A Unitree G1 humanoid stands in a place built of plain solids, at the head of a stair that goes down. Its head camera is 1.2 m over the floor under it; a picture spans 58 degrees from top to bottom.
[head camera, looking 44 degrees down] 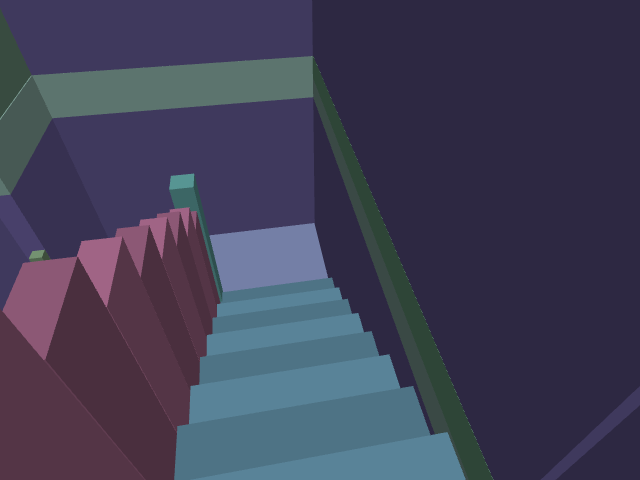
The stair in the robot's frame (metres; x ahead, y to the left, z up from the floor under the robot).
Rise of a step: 0.18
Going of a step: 0.25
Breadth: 0.88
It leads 10 degrees to the left of straight ahead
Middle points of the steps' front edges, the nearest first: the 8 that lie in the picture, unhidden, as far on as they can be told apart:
0.48 0.03 -0.18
0.73 0.08 -0.35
0.97 0.12 -0.53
1.22 0.16 -0.71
1.46 0.21 -0.88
1.71 0.25 -1.06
1.96 0.29 -1.24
2.20 0.34 -1.41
